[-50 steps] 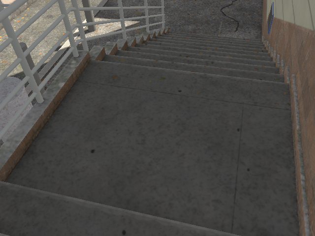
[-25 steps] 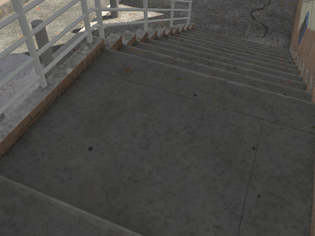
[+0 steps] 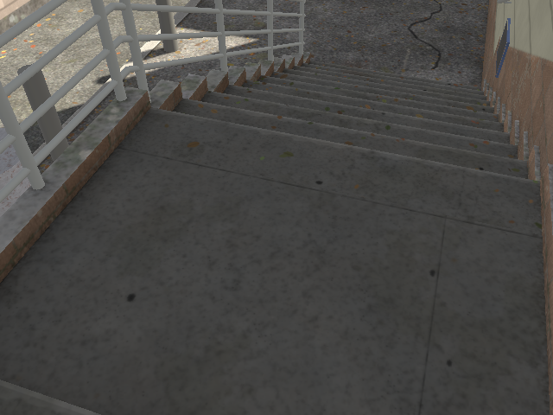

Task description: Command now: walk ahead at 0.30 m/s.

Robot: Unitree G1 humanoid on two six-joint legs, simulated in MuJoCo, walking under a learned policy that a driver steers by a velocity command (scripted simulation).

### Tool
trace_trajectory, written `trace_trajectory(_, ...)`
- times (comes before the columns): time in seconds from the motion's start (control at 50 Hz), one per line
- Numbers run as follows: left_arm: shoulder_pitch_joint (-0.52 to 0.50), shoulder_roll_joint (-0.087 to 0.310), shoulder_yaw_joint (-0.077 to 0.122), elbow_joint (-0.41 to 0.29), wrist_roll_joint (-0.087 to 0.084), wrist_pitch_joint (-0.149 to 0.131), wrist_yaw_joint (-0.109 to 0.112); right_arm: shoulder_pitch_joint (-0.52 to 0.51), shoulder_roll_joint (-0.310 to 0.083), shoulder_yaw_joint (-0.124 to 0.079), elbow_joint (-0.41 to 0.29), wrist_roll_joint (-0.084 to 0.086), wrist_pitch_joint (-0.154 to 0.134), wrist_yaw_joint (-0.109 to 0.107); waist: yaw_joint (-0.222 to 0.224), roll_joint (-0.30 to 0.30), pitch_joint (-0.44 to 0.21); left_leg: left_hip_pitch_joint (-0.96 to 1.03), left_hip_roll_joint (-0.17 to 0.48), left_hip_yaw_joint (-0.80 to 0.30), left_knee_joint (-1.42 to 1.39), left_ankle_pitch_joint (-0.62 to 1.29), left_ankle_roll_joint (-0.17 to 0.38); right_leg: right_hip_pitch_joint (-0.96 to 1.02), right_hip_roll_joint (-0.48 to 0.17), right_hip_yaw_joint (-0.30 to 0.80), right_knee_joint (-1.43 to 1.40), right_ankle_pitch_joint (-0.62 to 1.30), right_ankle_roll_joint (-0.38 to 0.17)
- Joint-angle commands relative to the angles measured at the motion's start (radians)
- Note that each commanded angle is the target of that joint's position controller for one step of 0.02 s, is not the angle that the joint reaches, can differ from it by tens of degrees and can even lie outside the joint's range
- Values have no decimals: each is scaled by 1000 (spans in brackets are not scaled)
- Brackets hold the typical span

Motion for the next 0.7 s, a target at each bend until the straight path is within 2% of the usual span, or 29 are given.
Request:
trace_trajectory(0.02, 146, 152, 30, 2, 16, -46, 18, -180, -31, -9, -94, -4, -33, 11, 31, -61, 221, -520, 89, -96, 178, 11, -12, 235, -372, 436, -284, 402, -256)
trace_trajectory(0.06, 111, 140, 33, -16, 7, -63, 16, -178, -68, -19, -73, -24, -36, 26, 17, -73, 203, -488, 111, -101, 209, 121, -36, 232, -302, 333, -273, 482, -220)
trace_trajectory(0.08, 116, 128, 32, -26, 17, -71, 11, -165, -64, -21, -58, -25, -29, 35, 23, -100, 172, -438, 92, -63, 238, 182, -44, 189, -267, 274, -274, 464, -212)
trace_trajectory(0.1, 155, 43, 10, -17, 130, -95, -45, -101, 3, 3, -68, -74, -80, 91, 31, -126, 162, -325, 120, -88, 330, 265, 5, -13, -214, 174, -206, 411, -219)
trace_trajectory(0.12, 133, 53, 11, -34, 137, -101, -65, -84, -11, -6, -58, -85, -97, 109, 17, -119, 161, -260, 94, -25, 379, 287, 15, -124, -184, 137, -185, 378, -226)
trace_trajectory(0.14, 103, 154, 43, -63, 15, -89, -21, -209, -66, -20, -84, -44, -47, 63, 27, -108, 140, -325, 82, -4, 290, 273, -39, -1, -236, 223, -246, 383, -223)
trace_trajectory(0.16, 136, 159, 40, -61, -6, -91, -6, -289, -60, -16, -115, -40, -37, 43, 61, -78, 190, -341, 105, -15, 232, 291, -63, -2, -242, 234, -256, 423, -212)
trace_trajectory(0.18, 154, 151, 38, -57, 5, -88, -1, -303, -52, -16, -114, -37, -37, 37, 68, -81, 206, -341, 108, -10, 208, 288, -71, 21, -237, 220, -222, 492, -200)
trace_trajectory(0.2, 202, 131, 37, -27, 27, -93, 6, -371, -44, -15, -139, -26, -44, 32, 102, -136, 243, -518, 179, -133, 155, 410, -72, 188, -255, 263, -186, 433, -184)
trace_trajectory(0.24, 231, 91, 24, -7, 41, -118, 13, -465, -72, -23, -194, -25, -73, 33, 136, -125, 272, -609, 192, -136, -38, 546, -80, 257, -227, 218, -119, 360, -181)
trace_trajectory(0.26, 403, -14, -16, 64, 113, -124, -5, -348, 118, 48, -177, -92, -95, 73, 147, -100, 140, -592, 276, -179, -120, 696, -42, 323, -273, 187, -17, 300, -145)
trace_trajectory(0.28, 158, 52, 5, -11, 37, -131, 9, -529, -46, -4, -214, -5, -94, 64, 145, -76, 280, -410, 212, -100, -245, 794, -75, 83, -182, 154, -68, 244, -154)
trace_trajectory(0.3, 114, 79, 0, -46, 31, -134, -1, -520, -25, 5, -220, 37, -85, 82, 150, -18, 254, -146, 166, -18, -333, 905, -81, -150, -145, 124, -88, 148, -137)
trace_trajectory(0.34, 117, 123, 10, -32, 15, -130, 9, -442, -28, 6, -212, 48, -69, 95, 129, -45, 265, 52, 151, -30, -320, 845, -99, -232, -160, 131, -22, 223, -135)
trace_trajectory(0.36, 117, 128, 13, -24, 23, -119, 11, -384, -40, 3, -188, 45, -65, 93, 114, -69, 256, 54, 162, -44, -367, 796, -95, -157, -146, 113, 75, 266, -131)
trace_trajectory(0.38, 120, 145, 17, -31, 38, -110, 14, -276, -75, -8, -152, 32, -74, 82, 79, -47, 214, 97, 174, -58, -429, 793, -73, -71, -141, 111, 209, 353, -125)
trace_trajectory(0.4, 237, 230, 27, 38, 127, -92, -53, -38, -92, -3, -24, -99, -77, 93, 19, 6, 83, 282, 248, -111, -450, 985, -66, 1, -156, 113, 332, 216, -35)
trace_trajectory(0.42, 170, 225, 35, -10, 119, -81, -102, 147, -204, -57, 17, -92, -92, 76, -87, 79, 12, 570, 186, -2, -410, 796, -65, -127, -76, 67, 537, 280, 2)
trace_trajectory(0.44, 394, -3, -14, 76, 145, -80, -155, 362, -271, -72, 67, -77, -81, 91, -85, 191, -262, 1101, 279, -95, 33, 1049, 117, -428, 5, 96, 870, -146, 51)
trace_trajectory(0.46, 490, -3, -6, 52, 99, -79, -175, 465, -289, -69, 39, -90, -72, 114, -86, 272, -465, 1234, 417, -286, 45, 1206, 261, -532, 68, 92, 1330, -416, 60)
trace_trajectory(0.48, 192, 97, 13, -102, 77, -87, -178, 467, -256, -50, 54, -103, -73, 125, -171, 220, -303, 1119, 487, -534, -188, 568, 296, -865, 90, 67, 1508, -378, 30)
trace_trajectory(0.5, -8, 111, 14, -167, 43, -104, -146, 277, -233, -42, 37, -56, -89, 117, -125, 140, -7, 726, 500, -545, -343, 106, 206, -1006, -20, 33, 1475, -196, -9)
trace_trajectory(0.52, 12, 125, 9, -156, 50, -118, -115, 121, -133, -9, -35, -56, -98, 119, -89, -2, 65, 437, 488, -492, -414, 16, 196, -854, -87, 91, 1327, -20, -37)
trace_trajectory(0.54, 55, 91, -3, -154, 61, -124, -95, 64, -103, 10, -40, -83, -108, 119, -17, -19, 135, 184, 529, -512, -428, 124, 217, -742, -141, 151, 1246, 143, -59)
trace_trajectory(0.58, 38, -6, -32, -184, 102, -103, -68, -25, 66, 75, -43, -85, -154, 67, 82, 14, 219, -61, 476, -416, -527, 161, 160, -664, -227, 185, 916, 374, -124)
trace_trajectory(0.6, 39, 14, -25, -181, 93, -92, -71, -15, 90, 81, -33, -59, -185, 38, 53, 26, 184, -65, 438, -327, -586, 178, 148, -619, -213, 179, 694, 445, -118)
trace_trajectory(0.64, -13, 57, -10, -203, 80, -81, -80, 85, 31, 72, 5, -70, -200, 16, 25, 79, 155, 9, 410, -232, -598, 220, 171, -621, -195, 168, 565, 493, -93)
trace_trajectory(0.68, -27, 49, -16, -215, 96, -86, -100, 94, 4, 59, 0, -111, -192, 22, 40, 20, 128, 25, 372, -112, -507, 379, 168, -602, -177, 138, 534, 594, -78)
trace_trajectory(0.7, -50, 27, -27, -224, 108, -90, -103, 119, 64, 73, 14, -121, -192, 10, 16, -28, 142, 149, 362, -76, -445, 431, 147, -734, -187, 228, 362, 783, -70)
Velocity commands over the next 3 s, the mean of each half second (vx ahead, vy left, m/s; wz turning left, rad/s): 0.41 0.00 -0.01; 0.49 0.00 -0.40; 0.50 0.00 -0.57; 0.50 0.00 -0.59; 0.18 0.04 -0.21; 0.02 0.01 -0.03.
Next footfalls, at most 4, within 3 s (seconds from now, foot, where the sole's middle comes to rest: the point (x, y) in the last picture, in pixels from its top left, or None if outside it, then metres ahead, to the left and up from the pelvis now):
0.42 left None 0.34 0.21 -0.91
1.10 right None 0.68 -0.09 -1.06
1.44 left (275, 321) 1.02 0.05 -1.06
1.98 right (397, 312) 1.06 -0.37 -1.06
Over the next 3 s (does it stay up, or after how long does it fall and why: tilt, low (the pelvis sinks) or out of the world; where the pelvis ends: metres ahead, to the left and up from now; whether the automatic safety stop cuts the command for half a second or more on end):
stays up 1.20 -0.32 -0.29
